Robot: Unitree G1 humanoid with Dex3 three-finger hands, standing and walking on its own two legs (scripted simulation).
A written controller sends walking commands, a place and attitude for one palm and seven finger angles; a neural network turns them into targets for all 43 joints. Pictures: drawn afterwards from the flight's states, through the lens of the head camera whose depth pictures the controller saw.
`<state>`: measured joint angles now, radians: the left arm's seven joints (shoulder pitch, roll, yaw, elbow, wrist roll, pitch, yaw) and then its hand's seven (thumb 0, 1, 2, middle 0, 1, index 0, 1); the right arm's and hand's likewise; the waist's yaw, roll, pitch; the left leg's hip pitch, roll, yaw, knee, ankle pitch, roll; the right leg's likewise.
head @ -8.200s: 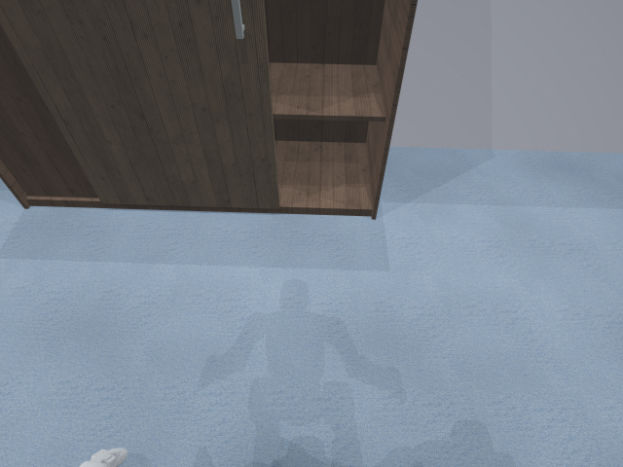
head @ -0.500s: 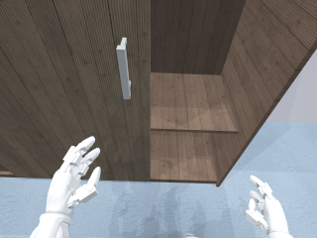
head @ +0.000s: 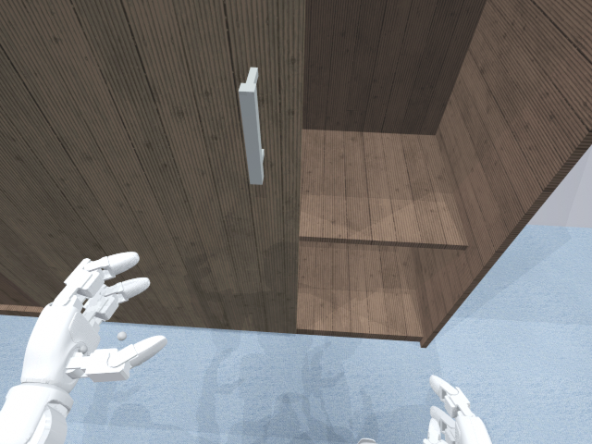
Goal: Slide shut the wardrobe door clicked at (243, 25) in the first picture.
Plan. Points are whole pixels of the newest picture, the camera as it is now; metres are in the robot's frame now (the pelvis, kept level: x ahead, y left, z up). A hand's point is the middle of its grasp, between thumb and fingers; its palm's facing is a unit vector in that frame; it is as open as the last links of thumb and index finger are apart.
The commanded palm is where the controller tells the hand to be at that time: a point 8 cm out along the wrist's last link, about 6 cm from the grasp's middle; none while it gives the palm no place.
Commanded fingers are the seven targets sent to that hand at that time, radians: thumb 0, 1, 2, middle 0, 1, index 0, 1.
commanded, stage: raise the hand with hooked fingers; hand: left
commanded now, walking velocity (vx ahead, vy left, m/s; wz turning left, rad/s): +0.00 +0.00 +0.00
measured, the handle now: (254, 129) +0.51 +0.09 +0.16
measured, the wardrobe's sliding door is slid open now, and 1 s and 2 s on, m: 0.42 0.42 0.42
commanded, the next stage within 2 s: move the hooked fingers beside the handle in 1.26 s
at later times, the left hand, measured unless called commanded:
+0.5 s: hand (62, 277) +0.26 +0.26 +0.14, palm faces +0.06 -0.99 -0.08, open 13.7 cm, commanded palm +0.23 +0.31 +0.15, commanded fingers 0.00 -0.50 0.30 -0.30 -1.20 -0.30 -1.20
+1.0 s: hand (51, 230) +0.30 +0.27 +0.18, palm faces +0.05 -1.00 -0.08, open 14.0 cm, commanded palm +0.26 +0.32 +0.19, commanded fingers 0.00 -0.50 0.30 -0.30 -1.20 -0.30 -1.20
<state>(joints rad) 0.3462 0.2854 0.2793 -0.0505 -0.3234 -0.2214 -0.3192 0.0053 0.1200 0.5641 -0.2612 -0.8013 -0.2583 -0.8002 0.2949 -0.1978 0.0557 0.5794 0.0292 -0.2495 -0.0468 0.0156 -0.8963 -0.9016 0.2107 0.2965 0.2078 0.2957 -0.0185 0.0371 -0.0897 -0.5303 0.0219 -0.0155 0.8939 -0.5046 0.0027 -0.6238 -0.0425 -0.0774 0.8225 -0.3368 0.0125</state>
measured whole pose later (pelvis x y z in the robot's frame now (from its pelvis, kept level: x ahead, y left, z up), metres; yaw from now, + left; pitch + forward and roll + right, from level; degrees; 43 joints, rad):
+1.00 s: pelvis +0.02 +0.00 +0.04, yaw +0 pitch +1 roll -1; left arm -0.03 0.43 0.48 0.19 -0.35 0.00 -0.47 -0.01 -0.50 0.30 -0.30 -1.20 -0.30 -1.20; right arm 0.26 -0.29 0.05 0.63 0.05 -0.28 -0.09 0.01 -0.90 -0.90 0.21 0.30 0.20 0.30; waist 0.02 0.06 -0.03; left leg -0.20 0.02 -0.01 0.55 -0.37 0.00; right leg -0.31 -0.03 -0.08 0.51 -0.23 0.01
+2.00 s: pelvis +0.01 -0.01 +0.04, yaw -1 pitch +3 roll +0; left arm -0.28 0.38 0.38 0.41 -0.28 -0.06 -0.36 -0.01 -0.50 0.30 -0.30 -1.20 -0.30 -1.20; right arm 0.28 -0.28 0.05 0.67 0.05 -0.25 -0.10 0.01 -0.90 -0.90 0.21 0.30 0.20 0.30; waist 0.00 0.05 -0.03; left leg -0.23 0.02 0.01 0.53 -0.35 0.00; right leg -0.35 -0.03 -0.06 0.51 -0.20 0.01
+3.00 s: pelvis +0.01 -0.01 +0.04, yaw -2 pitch +6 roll +0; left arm -0.67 0.32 0.31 0.85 -0.16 -0.21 -0.17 -0.01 -0.50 0.30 -0.30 -1.20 -0.30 -1.20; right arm 0.33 -0.26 0.03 0.70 0.03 -0.13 -0.05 0.01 -0.90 -0.90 0.21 0.30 0.20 0.29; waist -0.06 0.04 -0.04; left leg -0.31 0.02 0.04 0.54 -0.35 0.00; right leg -0.44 -0.02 -0.03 0.52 -0.20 0.00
